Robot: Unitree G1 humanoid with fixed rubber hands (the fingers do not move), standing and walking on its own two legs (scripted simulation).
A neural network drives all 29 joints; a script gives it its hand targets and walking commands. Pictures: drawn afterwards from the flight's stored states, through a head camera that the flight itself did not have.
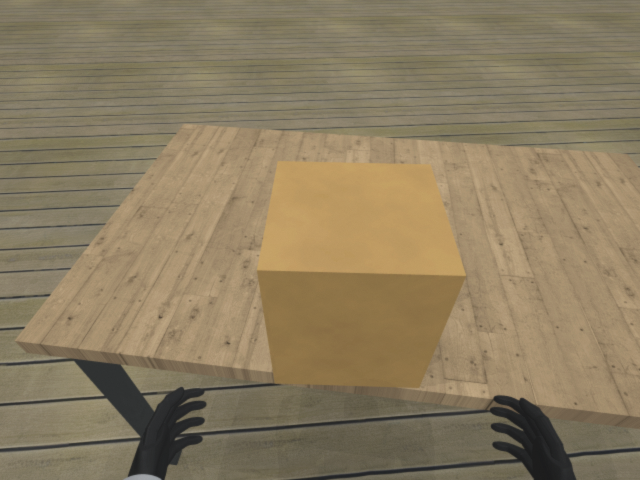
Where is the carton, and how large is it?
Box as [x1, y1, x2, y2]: [257, 161, 465, 387]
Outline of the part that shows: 278,161 257,267 257,274 274,381 277,383 418,387 465,277 465,273 430,164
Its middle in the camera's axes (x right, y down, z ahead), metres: +0.05 +0.05 +0.55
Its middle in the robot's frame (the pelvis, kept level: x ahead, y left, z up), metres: +0.38 +0.00 +0.06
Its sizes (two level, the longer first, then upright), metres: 0.210 0.200 0.250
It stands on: a table, 0.71 m high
